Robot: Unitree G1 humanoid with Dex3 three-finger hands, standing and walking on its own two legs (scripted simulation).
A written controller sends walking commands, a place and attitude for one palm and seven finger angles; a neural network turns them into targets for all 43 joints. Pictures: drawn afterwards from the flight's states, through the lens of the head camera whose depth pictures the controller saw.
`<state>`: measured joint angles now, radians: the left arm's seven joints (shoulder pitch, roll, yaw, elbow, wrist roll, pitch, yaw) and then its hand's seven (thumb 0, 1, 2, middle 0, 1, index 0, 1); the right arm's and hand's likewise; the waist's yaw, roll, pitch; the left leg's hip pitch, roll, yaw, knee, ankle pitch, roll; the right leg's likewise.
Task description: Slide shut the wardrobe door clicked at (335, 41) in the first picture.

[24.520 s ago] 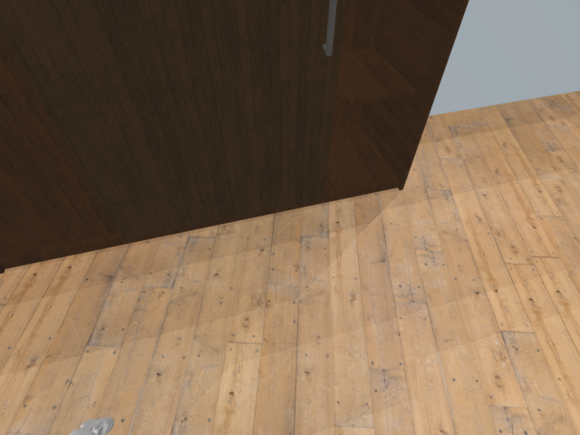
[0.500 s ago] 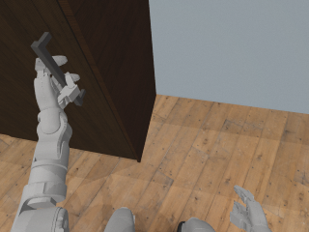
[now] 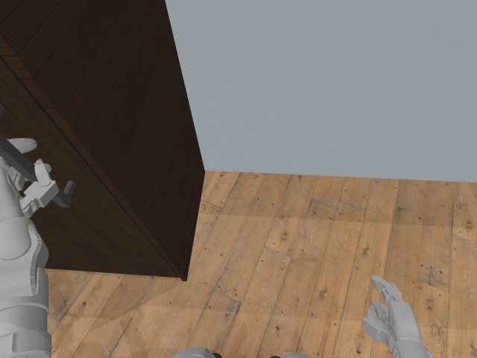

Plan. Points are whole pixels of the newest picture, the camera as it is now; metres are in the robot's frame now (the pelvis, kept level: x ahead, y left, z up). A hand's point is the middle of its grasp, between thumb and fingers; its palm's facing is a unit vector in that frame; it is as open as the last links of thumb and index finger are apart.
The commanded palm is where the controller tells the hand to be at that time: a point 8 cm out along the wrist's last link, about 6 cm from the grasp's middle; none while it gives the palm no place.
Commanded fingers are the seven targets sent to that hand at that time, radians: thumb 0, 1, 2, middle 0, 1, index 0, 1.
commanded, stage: stop walking and hold the door there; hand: left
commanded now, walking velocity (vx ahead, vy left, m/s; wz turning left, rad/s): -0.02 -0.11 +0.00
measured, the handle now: (34, 162) +0.37 +0.36 +0.10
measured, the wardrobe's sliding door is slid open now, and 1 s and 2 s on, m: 0.00 0.00 0.00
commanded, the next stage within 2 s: none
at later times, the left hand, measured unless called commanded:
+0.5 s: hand (45, 185) +0.33 +0.33 +0.10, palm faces +0.53 -0.80 -0.28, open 5.9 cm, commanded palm +0.28 +0.33 +0.10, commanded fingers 0.00 0.90 0.90 -0.45 -1.40 -0.45 -1.40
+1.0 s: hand (44, 186) +0.33 +0.33 +0.09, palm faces +0.47 -0.84 -0.28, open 5.9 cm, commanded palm +0.28 +0.34 +0.10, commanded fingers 0.00 0.90 0.90 -0.45 -1.40 -0.45 -1.40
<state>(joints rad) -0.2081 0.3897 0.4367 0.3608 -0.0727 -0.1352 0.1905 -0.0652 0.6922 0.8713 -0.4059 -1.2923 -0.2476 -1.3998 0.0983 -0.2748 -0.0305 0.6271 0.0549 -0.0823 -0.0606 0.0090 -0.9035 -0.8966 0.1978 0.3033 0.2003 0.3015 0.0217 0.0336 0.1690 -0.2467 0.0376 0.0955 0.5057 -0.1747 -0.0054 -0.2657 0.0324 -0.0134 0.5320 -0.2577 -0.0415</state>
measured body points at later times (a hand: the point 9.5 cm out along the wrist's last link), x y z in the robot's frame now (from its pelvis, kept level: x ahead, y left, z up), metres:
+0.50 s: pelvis +0.00 +0.02 +0.01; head +0.00 +0.01 +0.46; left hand +0.30 +0.37 +0.11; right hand +0.10 -0.26 -0.10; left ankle +0.01 +0.12 -0.74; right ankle +0.01 -0.09 -0.73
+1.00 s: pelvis -0.01 +0.05 +0.01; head +0.01 +0.04 +0.46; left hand +0.30 +0.37 +0.11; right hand +0.14 -0.21 -0.09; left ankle +0.01 +0.12 -0.73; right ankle +0.01 -0.09 -0.73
